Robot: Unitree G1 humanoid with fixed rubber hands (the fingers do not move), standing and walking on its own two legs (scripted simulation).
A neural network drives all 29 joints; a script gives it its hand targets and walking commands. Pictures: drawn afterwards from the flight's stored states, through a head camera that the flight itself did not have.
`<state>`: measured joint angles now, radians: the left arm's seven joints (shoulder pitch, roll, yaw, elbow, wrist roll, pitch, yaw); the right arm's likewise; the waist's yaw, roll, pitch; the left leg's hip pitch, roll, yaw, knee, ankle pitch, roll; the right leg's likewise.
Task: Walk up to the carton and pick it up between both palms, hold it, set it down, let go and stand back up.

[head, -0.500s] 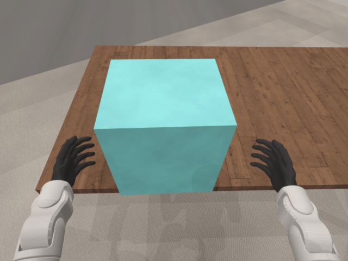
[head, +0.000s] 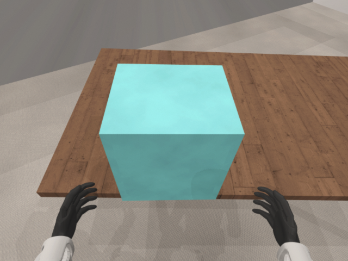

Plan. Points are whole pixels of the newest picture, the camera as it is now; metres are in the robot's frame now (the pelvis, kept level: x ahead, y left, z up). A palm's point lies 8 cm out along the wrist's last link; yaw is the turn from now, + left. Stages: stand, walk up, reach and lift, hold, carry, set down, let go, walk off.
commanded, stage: set down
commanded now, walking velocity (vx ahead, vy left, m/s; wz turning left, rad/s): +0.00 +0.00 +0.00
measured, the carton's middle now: (170, 136) +0.40 +0.04 +0.05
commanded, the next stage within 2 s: let go in 1.04 s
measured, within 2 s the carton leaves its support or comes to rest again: neither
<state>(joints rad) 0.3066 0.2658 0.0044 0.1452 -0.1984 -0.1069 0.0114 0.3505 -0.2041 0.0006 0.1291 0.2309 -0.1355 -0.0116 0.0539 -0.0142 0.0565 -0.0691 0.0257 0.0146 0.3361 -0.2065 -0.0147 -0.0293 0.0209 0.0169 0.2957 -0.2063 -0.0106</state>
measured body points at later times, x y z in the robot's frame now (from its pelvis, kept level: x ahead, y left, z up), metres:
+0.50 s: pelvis -0.01 +0.00 +0.00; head -0.02 +0.01 +0.45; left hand +0.17 +0.23 -0.04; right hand +0.18 -0.22 -0.04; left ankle -0.01 +0.13 -0.75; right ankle -0.03 -0.11 -0.75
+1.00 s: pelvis +0.01 +0.00 +0.00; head +0.02 +0.00 +0.45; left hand +0.17 +0.23 -0.09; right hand +0.17 -0.23 -0.09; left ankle -0.01 +0.12 -0.75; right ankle -0.02 -0.11 -0.75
